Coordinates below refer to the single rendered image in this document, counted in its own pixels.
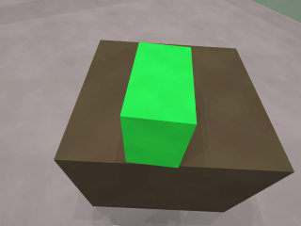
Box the carton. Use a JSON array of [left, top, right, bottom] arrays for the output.
[[120, 42, 197, 168]]

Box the pedestal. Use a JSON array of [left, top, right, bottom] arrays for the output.
[[54, 40, 294, 213]]

